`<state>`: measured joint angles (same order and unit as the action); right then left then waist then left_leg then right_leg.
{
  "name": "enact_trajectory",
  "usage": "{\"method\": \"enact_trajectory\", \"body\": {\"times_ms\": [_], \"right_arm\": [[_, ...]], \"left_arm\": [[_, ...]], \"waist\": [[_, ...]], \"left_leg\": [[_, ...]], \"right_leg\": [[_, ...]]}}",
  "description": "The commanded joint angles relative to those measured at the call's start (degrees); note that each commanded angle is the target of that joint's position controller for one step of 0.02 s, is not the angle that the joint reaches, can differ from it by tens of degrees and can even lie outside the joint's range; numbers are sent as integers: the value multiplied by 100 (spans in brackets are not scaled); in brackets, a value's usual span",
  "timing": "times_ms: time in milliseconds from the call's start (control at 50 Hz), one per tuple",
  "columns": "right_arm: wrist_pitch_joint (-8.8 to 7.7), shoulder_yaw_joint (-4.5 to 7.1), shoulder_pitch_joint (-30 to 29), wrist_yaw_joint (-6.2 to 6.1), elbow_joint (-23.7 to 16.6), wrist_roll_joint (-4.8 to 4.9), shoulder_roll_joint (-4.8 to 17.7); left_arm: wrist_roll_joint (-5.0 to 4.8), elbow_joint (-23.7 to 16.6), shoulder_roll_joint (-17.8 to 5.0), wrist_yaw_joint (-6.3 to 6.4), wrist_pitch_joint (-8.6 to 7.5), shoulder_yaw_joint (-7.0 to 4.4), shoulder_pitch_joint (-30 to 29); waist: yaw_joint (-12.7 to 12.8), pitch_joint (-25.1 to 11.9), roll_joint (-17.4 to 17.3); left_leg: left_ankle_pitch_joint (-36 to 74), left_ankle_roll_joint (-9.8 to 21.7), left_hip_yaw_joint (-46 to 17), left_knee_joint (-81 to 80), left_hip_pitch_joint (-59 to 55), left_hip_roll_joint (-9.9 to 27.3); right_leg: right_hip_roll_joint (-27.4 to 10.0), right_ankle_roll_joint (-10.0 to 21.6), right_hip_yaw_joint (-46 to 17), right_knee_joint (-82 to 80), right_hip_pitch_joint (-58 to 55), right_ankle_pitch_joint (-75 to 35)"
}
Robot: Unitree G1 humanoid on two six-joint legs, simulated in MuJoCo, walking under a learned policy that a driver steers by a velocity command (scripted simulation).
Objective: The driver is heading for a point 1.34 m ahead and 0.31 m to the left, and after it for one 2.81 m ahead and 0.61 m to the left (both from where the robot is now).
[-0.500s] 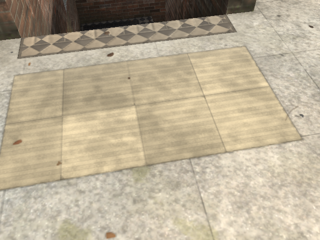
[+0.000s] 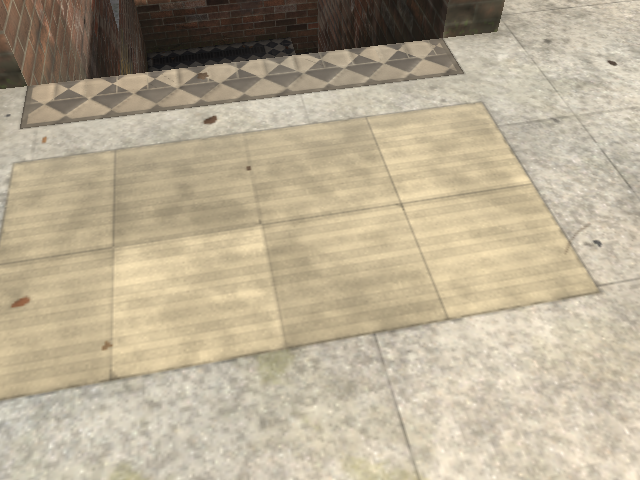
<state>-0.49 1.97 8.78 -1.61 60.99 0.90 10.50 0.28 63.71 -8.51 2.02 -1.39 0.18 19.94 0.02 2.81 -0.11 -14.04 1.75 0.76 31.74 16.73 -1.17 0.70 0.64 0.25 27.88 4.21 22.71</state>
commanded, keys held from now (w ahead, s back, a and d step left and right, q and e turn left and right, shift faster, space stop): no key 0.38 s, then w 0.62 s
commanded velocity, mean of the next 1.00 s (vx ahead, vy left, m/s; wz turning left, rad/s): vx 0.20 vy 0.00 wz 0.00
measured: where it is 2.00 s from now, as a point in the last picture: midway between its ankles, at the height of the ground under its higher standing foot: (324, 358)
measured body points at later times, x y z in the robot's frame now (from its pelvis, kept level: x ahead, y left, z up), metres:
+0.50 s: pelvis -0.01 +0.00 +0.00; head -0.01 +0.00 +0.45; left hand -0.07 +0.22 -0.16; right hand +0.03 -0.24 -0.16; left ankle +0.03 +0.10 -0.72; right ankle -0.08 -0.11 -0.73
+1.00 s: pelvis +0.16 +0.05 +0.01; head +0.17 +0.06 +0.46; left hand +0.32 +0.30 -0.11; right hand +0.08 -0.17 -0.13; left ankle +0.07 +0.13 -0.73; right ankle +0.32 -0.12 -0.66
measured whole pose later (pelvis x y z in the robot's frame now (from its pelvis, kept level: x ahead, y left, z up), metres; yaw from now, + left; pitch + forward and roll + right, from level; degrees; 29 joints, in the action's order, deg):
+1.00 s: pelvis +0.16 +0.05 +0.01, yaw +0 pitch +1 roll +1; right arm -5.4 0.5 26.2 -0.1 63.2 -0.3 9.1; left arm -1.4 51.8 -13.6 -0.2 -4.7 -3.7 6.0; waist -3.9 -0.7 2.2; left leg -14.2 3.5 3.8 10.2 -2.9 -3.5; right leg -7.4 1.8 -0.5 48.5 39.9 0.9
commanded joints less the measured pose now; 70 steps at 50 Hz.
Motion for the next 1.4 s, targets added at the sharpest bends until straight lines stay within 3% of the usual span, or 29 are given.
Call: {"method": "enact_trajectory", "body": {"times_ms": [20, 380, 420, 460, 480, 500, 540, 600, 620, 660, 680, 700, 720, 740, 760, 820, 880, 960, 1100, 1160, 1200, 1220, 1240, 1260, 1280, 1300, 1320, 1360, 1400], "right_arm": [[-9, 83, 57, -22, -124, -8, 484], [62, 72, 202, -89, 102, -38, 433], [67, 85, 358, -93, 188, -13, 422], [-12, 112, 176, -76, 96, 17, 453], [-118, 85, -88, -36, -36, 48, 345], [-233, 53, -270, 21, -148, 73, 263], [-409, 67, -473, 107, -305, 100, 367], [-561, 87, -425, 208, -383, 169, 413], [-571, 107, -60, 236, -235, 162, 358], [-518, 306, 1308, 238, 243, 143, 587], [-509, 458, 2305, 200, 418, 115, 1033], [-557, 488, 2923, 228, 435, 49, 1478], [-655, 306, 2354, 242, 376, -50, 1042], [-712, 207, 1712, 256, 165, -29, 789], [-726, 122, 1235, 294, 21, -31, 634], [-657, 5, 1194, 319, -1, -83, 464], [-616, -2, 1610, 212, 91, -101, 682], [-538, 2, 1717, 99, -20, -135, 809], [-461, 82, 2157, 61, 38, -22, 913], [-409, 162, 1949, 57, -38, -47, 1127], [-344, 144, 1694, 74, -147, -103, 1120], [-375, 30, 1790, 99, -316, -204, 836], [-534, -185, 2610, 188, -241, -33, -61], [-693, -26, 1965, 204, -316, 140, 639], [-757, 54, 1348, 196, -544, 235, 926], [-761, 72, 1077, 133, -605, 183, 950], [-701, 134, 1032, 86, -600, 89, 901], [-532, 145, 1342, 79, -559, 60, 651], [-435, 167, 1178, 61, -648, 49, 622]], "left_arm": [[-3, 22, -430, 15, 2, -76, 626], [-7, 54, -317, 44, -27, -98, 777], [-52, 101, -406, 65, -9, -145, 930], [-120, -27, -666, 95, -41, -235, 976], [-166, -57, -859, 97, -102, -299, 1101], [-192, -125, -1105, 92, -174, -390, 948], [-133, -195, -1003, 52, -306, -404, 901], [-194, -279, -952, -49, -313, -400, 826], [-202, -327, -1011, -73, -280, -403, 682], [-155, -427, -1090, -101, -280, -389, 531], [-132, -610, -840, -120, -322, -307, 168], [-178, -828, -280, -108, -448, -175, 256], [-317, -894, -486, -130, -555, -230, 119], [-374, -992, -658, -174, -601, -262, -101], [-327, -981, -749, -175, -612, -302, -158], [-220, -923, -835, -177, -496, -452, -97], [-182, -1101, -658, -193, -365, -445, -580], [-149, -1533, -597, -222, -380, -377, -1700], [-212, -1951, -655, -453, -490, -287, -2803], [-210, -1926, -958, -509, -540, -405, -2333], [-220, -1393, -1460, -437, -515, -667, -461], [-127, -1172, -2009, -353, -468, -782, 576], [8, -1090, -2038, -431, -491, -735, 679], [-51, -1099, -1480, -447, -520, -598, 336], [-100, -1191, -1216, -439, -543, -512, -255], [-86, -1299, -1066, -460, -571, -440, -793], [-34, -1303, -921, -492, -599, -399, -1025], [16, -1160, -790, -509, -615, -355, -975], [3, -1031, -944, -445, -623, -371, -773]], "waist": [[22, -151, 57], [-17, 183, 51], [0, 163, 197], [129, 583, 485], [246, 799, 765], [247, 1068, 1005], [266, 1233, 825], [149, 976, 610], [-59, 802, 584], [-659, 145, 464], [-1110, -214, -506], [-1044, -738, -1922], [-706, -449, -1218], [-484, 27, -766], [-279, 161, -350], [-32, 158, -338], [-57, 288, -259], [-260, 470, -264], [-424, 675, -364], [13, 138, -638], [946, -975, -735], [1092, -1906, 284], [535, -2826, 1723], [672, -2158, 1078], [526, -1260, 801], [284, -901, 137], [78, -657, 42], [-178, -550, 302], [-236, -294, 332]], "left_leg": [[2019, 309, -309, -218, -970, 269], [1062, 199, -375, -515, -820, 254], [-627, 199, -124, -316, -669, -1], [-1842, 213, 75, 210, 175, -180], [-1487, 200, 222, 718, 712, -194], [-950, 230, 217, 1269, 1208, 19], [-1216, 327, -60, 1819, 2103, 423], [-1096, 350, 205, 776, 1563, 424], [-625, 315, 514, 287, 571, 190], [-17, 301, 655, 34, -1511, -236], [-535, 687, -926, -766, -2409, 759], [-1152, 1541, -3956, -2093, -3176, 2216], [-1512, 1608, -4426, -2265, -2697, 2462], [-1317, 1411, -3617, -2203, -2207, 2336], [-807, 1186, -2740, -2249, -1813, 2030], [626, 820, -1272, -2401, -1315, 1351], [1508, 907, -892, -2508, -1332, 1309], [1697, 917, -626, -2664, -1334, 1283], [1927, 839, -319, -2451, -2109, 1530], [4112, 686, -189, -1571, -2443, 1608], [5018, 411, 98, 645, -1673, 1219], [2580, 237, 282, 2739, -175, 715], [-1760, 23, -513, 4446, 1677, -338], [-1667, 185, -1022, 5018, 2250, -15], [-1122, 275, -755, 4969, 2502, 286], [-549, 271, -633, 4669, 2151, 624], [-258, 261, -582, 4337, 1831, 811], [-58, 260, -589, 3934, 1372, 1003], [64, 173, -491, 3552, 1546, 1071]], "right_leg": [[-152, 35, -119, -515, 840, -1717], [-175, 103, -107, -787, 1215, -770], [-176, 290, -189, -903, 1252, 622], [-622, 713, -870, -1268, 1354, 2152], [-1145, 996, -1561, -1676, 1155, 2524], [-1747, 1278, -2230, -1969, 1009, 2422], [-2105, 1438, -2483, -1963, 435, 1377], [-1656, 1077, -1595, -1627, 139, 214], [-1390, 943, -1181, -1396, 631, -1], [-898, 721, -625, -254, 1506, -1675], [-333, 342, 23, 1757, 2259, -1998], [391, 108, 49, 3799, 3553, 476], [77, 290, -750, 4855, 4008, 612], [-252, 485, -761, 5028, 4270, 77], [-555, 562, -642, 4783, 4080, -532], [-840, 499, -346, 3993, 3440, -1221], [-886, 259, -147, 3497, 3813, -1534], [-829, 67, -44, 2018, 4060, -2289], [-531, 278, 138, 531, 3784, -2476], [-155, 556, 357, 346, 2681, -1948], [22, 892, 363, 360, 167, -1946], [-1325, 1266, -1331, 398, -1684, -1684], [-2473, 2163, -4341, -749, -3089, -397], [-2194, 1795, -4258, -1190, -2531, -151], [-2023, 1517, -3192, -1256, -1580, -667], [-1839, 1381, -2425, -1399, -594, -1470], [-1603, 1294, -1853, -1540, 113, -1904], [-1337, 1279, -1327, -1847, 674, -1999], [-1271, 1351, -1010, -2071, 943, -2156]]}}
Keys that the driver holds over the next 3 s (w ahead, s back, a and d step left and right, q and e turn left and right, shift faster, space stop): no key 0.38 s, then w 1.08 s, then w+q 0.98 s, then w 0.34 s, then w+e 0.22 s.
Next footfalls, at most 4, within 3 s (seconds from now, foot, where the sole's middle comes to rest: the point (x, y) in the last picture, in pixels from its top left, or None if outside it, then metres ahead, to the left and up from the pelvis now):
1.20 right None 0.48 -0.09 -0.77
1.80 left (269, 350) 0.79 0.15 -0.77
2.30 right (314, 242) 1.12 0.05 -0.77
2.82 left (181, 221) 1.20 0.42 -0.77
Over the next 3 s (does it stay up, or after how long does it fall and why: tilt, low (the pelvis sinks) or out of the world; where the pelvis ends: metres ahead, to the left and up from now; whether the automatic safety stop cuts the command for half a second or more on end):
stays up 1.19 0.31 0.01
